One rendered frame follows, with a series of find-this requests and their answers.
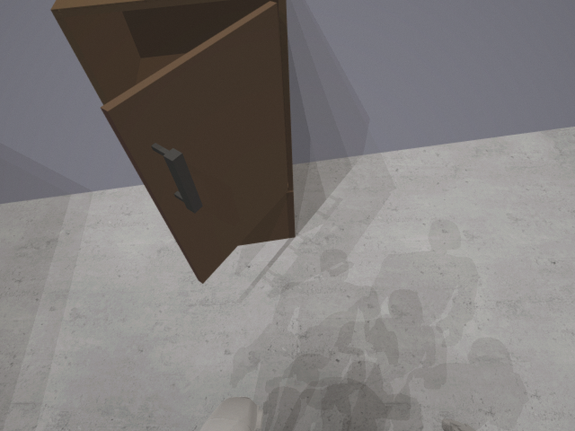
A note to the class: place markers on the handle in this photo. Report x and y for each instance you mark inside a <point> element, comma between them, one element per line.
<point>181,175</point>

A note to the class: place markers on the cupboard door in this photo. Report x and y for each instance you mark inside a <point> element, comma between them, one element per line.
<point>221,106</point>

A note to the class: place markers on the left robot thigh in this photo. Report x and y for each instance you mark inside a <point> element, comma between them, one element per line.
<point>235,414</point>

